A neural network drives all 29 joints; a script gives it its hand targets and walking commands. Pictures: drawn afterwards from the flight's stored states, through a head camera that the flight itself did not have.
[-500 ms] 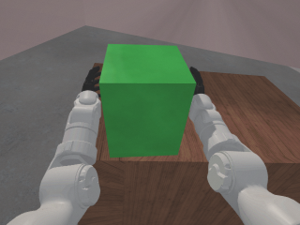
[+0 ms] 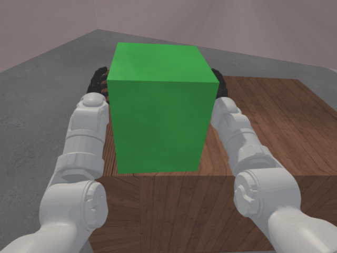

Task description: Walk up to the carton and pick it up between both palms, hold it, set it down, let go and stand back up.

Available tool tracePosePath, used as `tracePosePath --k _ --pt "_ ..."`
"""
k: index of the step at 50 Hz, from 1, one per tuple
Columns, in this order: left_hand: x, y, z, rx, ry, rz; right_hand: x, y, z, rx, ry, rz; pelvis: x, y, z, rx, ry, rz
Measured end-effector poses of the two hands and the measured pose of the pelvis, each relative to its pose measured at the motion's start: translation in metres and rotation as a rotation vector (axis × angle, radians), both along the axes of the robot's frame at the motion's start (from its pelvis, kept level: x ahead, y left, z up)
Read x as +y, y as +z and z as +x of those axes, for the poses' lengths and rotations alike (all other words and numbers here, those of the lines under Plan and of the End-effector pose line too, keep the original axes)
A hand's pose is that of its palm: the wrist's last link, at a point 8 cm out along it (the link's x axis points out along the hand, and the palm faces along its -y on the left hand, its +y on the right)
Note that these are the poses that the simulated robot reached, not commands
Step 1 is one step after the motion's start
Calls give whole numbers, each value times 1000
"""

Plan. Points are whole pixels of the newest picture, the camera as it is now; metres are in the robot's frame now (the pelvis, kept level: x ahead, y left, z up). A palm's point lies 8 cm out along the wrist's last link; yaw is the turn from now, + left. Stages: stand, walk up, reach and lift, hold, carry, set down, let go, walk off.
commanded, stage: reach and lift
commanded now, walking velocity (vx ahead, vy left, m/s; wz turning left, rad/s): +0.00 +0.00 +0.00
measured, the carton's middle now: (158, 107) +0.43 +0.00 +0.18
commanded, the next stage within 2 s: hold in 1.10 s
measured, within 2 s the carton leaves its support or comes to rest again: neither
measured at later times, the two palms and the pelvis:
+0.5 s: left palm (94, 95) +0.41 +0.15 +0.22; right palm (218, 93) +0.41 -0.14 +0.24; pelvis +0.03 +0.01 +0.00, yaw +1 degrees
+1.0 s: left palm (97, 87) +0.41 +0.14 +0.24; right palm (225, 84) +0.41 -0.15 +0.26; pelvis +0.03 +0.00 +0.00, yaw +0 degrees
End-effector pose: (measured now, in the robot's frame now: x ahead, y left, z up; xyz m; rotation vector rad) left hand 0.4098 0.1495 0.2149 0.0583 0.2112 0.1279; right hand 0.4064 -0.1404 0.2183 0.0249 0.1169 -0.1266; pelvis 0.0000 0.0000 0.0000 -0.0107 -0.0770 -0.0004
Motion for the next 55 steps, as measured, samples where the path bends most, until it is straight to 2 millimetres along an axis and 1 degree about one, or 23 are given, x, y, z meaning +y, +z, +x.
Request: tracePosePath --k 3,10,19,25,31,41,50,55 --pt "0 3 2 6 -4 -2 0 5 2 7 -2 -5 -1 0 3 -8 5 -1" --pt "0 2 6 2 -16 5 0 10 5 5 -6 -4 1 0 13 -24 12 -7" --pt "2 2 5 -7 -17 11 2 14 6 -1 -1 3 6 0 25 -36 14 -14" --pt "3 7 4 -13 -14 16 3 18 6 -6 0 20 10 0 29 -42 12 -17" --pt "2 11 6 -4 -20 16 2 21 6 4 -6 31 11 0 31 -38 9 -17" --pt "-4 22 6 -23 -25 12 -4 35 5 -13 -8 30 9 0 31 -34 1 -17" --pt "-6 28 2 2 -22 -8 -6 42 3 13 -10 35 5 0 28 -31 -1 -14" --pt "-4 33 4 6 -21 -13 -4 51 5 18 -6 28 3 0 25 -17 -1 -12"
